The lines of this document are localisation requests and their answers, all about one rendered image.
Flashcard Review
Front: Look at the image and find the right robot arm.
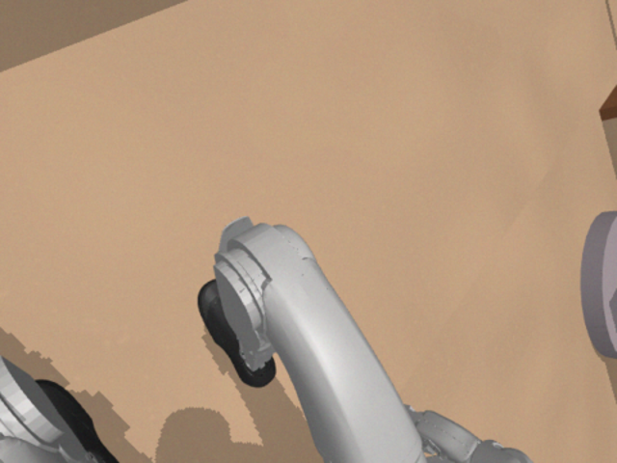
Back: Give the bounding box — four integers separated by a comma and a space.
470, 440, 533, 463

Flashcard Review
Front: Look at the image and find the right robot foot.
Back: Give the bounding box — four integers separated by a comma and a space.
198, 279, 276, 388

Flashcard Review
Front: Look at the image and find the left robot foot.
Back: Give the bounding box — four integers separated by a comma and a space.
35, 380, 120, 463

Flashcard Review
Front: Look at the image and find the right robot hand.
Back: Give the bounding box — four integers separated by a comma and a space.
404, 404, 483, 463

